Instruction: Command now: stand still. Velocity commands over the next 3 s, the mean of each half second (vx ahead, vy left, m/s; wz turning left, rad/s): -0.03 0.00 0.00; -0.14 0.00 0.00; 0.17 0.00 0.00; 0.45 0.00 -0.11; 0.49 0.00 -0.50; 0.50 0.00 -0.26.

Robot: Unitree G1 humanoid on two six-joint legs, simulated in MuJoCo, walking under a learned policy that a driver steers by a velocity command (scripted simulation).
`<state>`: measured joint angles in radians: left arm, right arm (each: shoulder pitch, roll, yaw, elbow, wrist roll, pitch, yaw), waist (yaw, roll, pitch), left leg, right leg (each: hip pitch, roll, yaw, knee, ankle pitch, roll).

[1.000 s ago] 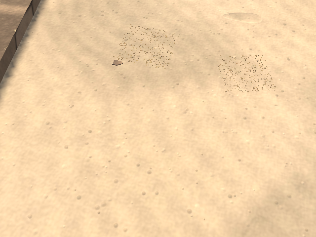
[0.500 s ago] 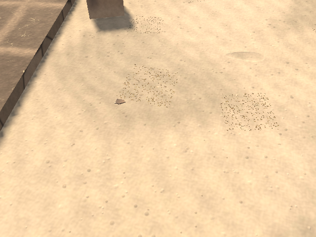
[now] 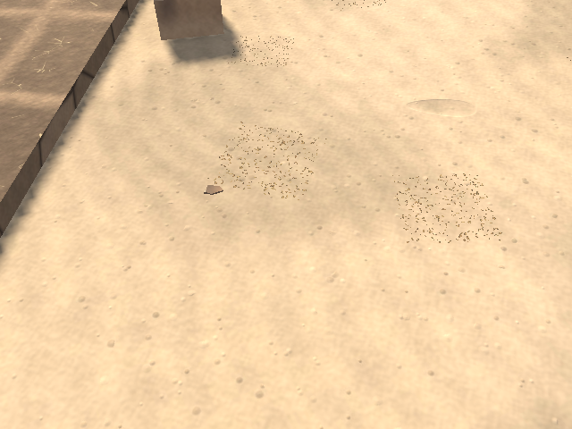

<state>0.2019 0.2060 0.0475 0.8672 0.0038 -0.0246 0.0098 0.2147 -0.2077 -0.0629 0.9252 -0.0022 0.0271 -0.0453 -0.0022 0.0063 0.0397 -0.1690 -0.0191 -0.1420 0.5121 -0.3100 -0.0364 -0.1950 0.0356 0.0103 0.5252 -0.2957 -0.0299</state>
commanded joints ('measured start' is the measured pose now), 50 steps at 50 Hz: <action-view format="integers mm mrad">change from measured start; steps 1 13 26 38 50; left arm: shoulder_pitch -2 16 -35 -1 -76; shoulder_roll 105 108 201 119 136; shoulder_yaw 22 15 37 19 45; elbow -25 61 18 22 77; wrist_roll -1 -4 8 18 -16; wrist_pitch -11 -4 41 85 49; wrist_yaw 5 12 44 53 51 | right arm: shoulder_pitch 16 44 20 59 -7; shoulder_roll -99 -91 -119 -260 -134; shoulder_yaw -21 -17 -32 -42 30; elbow -15 76 37 8 -1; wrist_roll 0 1 8 5 -9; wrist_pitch -11 -19 12 22 -53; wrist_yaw -6 -11 -26 12 -6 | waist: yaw -1 3 15 39 -17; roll -10 -12 -195 292 138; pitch -20 0 -79 -90 0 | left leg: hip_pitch -14 -23 -144 144 20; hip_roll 29 28 -19 326 190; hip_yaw -10 10 82 -226 -118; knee -66 -92 383 -152 -295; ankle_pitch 215 189 -214 589 -92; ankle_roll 9 0 -11 158 177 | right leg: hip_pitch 10 13 -29 -370 -232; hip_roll -75 -72 -341 1 -66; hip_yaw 78 85 312 -8 88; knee -109 -144 -172 225 283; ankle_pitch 193 143 604 -296 -36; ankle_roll -8 -18 -262 18 140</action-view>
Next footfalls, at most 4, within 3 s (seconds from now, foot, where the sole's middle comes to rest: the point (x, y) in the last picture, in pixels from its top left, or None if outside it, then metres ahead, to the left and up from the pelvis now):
0.74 left None -0.06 0.14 -0.77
1.14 right None -0.10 -0.08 -0.77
1.54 left None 0.04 0.20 -0.77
2.02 right None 0.40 -0.02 -0.77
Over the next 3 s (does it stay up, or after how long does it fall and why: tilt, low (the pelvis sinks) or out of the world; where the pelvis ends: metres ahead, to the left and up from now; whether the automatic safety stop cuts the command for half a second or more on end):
stays up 0.74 -0.07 -0.01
